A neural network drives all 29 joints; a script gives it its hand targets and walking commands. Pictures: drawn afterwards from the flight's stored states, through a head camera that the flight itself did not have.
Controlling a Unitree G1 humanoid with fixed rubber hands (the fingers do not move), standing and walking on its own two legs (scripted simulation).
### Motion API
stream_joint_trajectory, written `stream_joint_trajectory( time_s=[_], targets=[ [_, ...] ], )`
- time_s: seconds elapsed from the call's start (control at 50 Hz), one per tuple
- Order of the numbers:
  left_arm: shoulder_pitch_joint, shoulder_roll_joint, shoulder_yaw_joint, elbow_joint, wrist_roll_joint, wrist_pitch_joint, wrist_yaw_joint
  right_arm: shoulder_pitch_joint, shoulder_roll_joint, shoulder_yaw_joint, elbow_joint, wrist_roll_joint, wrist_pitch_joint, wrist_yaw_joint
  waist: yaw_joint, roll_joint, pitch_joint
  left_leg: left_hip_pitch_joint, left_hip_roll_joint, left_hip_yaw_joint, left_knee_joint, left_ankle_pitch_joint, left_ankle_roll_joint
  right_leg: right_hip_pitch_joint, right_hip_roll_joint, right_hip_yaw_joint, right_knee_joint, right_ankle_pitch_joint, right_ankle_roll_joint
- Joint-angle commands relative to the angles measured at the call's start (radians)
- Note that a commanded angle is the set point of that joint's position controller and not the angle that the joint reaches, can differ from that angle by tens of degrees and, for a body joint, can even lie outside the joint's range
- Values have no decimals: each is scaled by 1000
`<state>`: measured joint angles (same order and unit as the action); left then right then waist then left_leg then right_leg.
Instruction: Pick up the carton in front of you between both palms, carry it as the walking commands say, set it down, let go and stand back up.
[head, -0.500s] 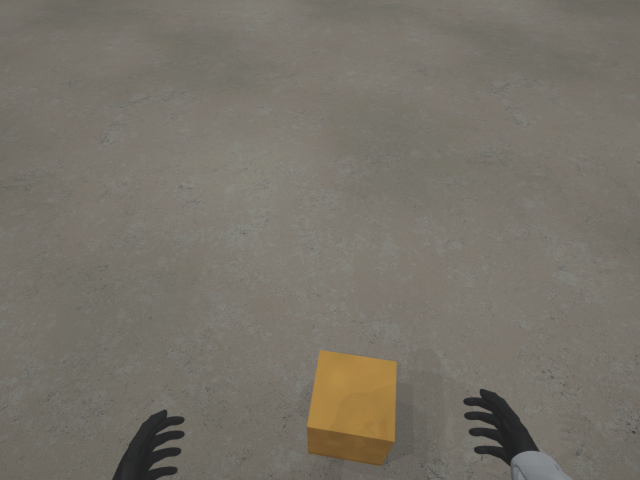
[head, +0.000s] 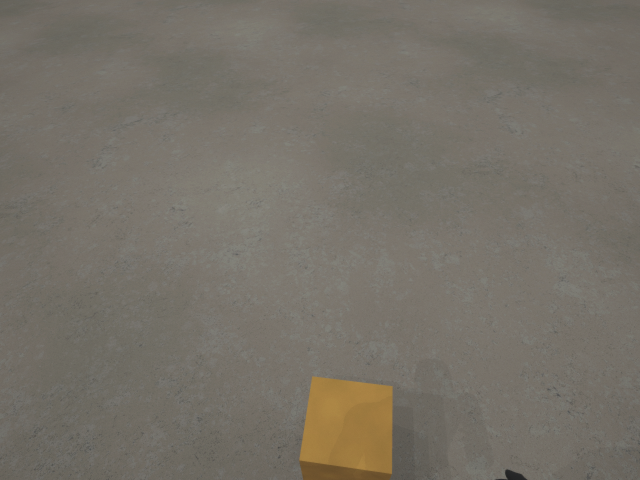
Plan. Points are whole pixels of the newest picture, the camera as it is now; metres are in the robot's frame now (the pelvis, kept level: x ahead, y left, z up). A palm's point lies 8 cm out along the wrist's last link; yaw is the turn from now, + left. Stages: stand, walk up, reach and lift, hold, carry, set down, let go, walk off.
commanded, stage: stand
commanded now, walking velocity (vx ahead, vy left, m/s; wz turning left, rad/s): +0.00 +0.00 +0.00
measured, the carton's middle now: (347, 437) +0.37 -0.06 -0.64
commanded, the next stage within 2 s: none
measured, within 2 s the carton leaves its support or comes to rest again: neither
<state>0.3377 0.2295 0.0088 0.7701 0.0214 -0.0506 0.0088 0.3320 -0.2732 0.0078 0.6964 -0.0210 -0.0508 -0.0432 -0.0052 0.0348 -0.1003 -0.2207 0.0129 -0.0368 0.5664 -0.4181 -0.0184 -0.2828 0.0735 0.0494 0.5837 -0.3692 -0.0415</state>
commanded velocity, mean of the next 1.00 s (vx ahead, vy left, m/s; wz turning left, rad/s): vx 0.00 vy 0.00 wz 0.00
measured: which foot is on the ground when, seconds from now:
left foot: down 0.00-1.00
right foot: down 0.00-1.00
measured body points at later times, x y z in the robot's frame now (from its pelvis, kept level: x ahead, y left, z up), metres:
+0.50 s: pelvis +0.00 +0.00 +0.00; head -0.01 -0.01 +0.45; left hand +0.03 +0.25 -0.13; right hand +0.00 -0.26 -0.14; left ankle -0.08 +0.13 -0.73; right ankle -0.05 -0.10 -0.73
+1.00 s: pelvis -0.03 +0.01 +0.01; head -0.03 +0.00 +0.46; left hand -0.05 +0.23 -0.15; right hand -0.07 -0.22 -0.15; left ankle -0.08 +0.13 -0.73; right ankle -0.05 -0.10 -0.73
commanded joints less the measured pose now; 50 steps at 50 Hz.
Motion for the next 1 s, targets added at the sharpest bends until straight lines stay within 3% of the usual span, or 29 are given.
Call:
stream_joint_trajectory(
  time_s=[0.0,0.32,0.98],
  targets=[
    [44,125,27,-37,-5,-4,9,48,-103,-24,-33,5,-3,-10,-4,-31,9,23,63,-39,-14,435,14,28,-125,103,-40,612,-5],
    [59,114,12,77,-8,32,22,102,-92,-10,123,4,35,-18,0,-40,88,39,56,-20,-67,343,22,44,-119,120,-69,521,-27],
    [115,16,-23,325,-12,53,34,145,13,30,399,2,51,-14,6,-35,202,74,67,-29,-154,263,49,18,-112,128,-158,304,-7]
  ],
)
